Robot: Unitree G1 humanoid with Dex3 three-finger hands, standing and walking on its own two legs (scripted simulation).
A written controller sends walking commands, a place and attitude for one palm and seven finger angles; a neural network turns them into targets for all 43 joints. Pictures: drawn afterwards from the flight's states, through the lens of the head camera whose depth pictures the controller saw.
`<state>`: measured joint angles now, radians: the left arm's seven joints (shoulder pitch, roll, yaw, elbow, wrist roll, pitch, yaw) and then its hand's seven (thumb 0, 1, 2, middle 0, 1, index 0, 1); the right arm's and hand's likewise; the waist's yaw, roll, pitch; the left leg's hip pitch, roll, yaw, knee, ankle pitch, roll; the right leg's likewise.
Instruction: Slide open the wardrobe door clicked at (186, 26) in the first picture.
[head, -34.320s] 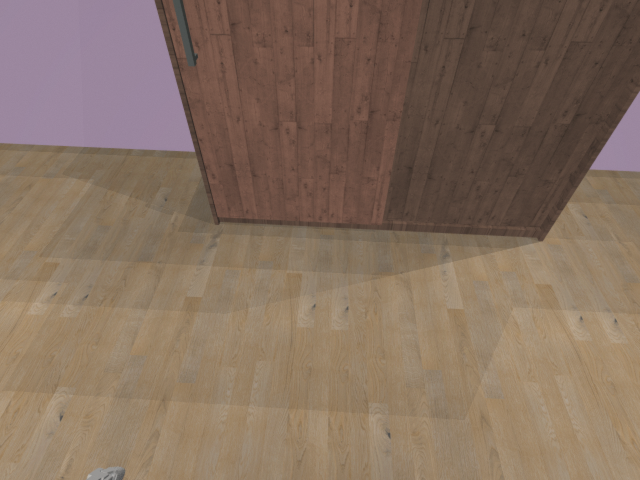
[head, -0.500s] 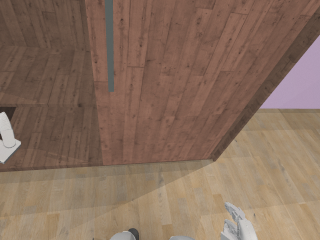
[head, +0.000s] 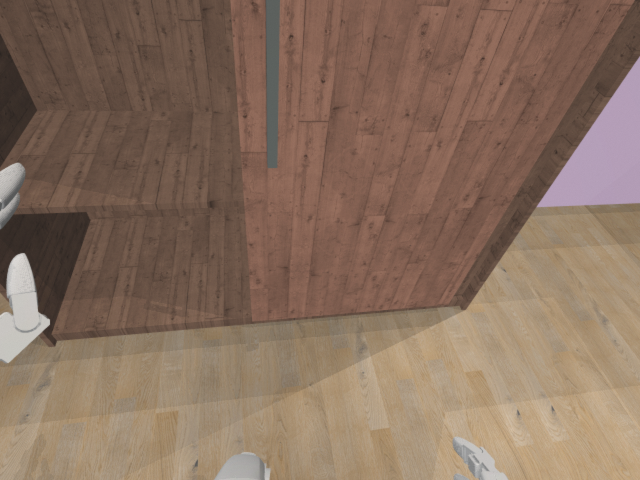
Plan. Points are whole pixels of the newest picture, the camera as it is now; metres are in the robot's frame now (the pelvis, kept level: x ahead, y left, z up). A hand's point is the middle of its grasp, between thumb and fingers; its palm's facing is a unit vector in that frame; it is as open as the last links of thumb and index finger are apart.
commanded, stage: stop stepping back and stand still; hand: left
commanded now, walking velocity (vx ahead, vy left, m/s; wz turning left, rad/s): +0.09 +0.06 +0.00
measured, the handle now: (271, 86) +0.71 +0.15 +0.14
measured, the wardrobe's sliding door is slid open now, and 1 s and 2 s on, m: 0.63 0.63 0.63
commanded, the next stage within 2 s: let the arm hang, fingers relaxed in 0.02 s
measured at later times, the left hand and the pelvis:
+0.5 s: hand out of the picture +0.04 +0.21 -0.17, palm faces +0.07 -0.98 -0.19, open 6.8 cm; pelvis +0.00 +0.03 +0.00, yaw +4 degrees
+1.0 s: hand out of the picture +0.06 +0.22 -0.15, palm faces +0.03 -0.98 -0.20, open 7.3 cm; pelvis +0.03 +0.04 +0.02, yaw +2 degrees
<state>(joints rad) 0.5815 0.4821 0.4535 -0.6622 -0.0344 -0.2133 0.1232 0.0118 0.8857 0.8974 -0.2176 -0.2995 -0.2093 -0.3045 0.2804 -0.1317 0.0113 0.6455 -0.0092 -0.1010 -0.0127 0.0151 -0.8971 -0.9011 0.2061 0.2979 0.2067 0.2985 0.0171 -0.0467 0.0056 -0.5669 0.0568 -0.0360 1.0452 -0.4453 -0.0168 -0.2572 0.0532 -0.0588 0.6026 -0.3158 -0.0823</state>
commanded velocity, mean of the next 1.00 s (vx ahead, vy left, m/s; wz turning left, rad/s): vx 0.00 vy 0.00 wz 0.00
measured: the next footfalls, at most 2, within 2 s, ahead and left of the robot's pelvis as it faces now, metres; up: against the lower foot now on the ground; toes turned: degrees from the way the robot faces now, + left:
right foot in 0.38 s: +0.07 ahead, -0.10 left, +0.00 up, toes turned +3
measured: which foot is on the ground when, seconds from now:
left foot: down 0.00-1.00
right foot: down 0.00-0.14, up 0.16-0.36, down 0.38-1.00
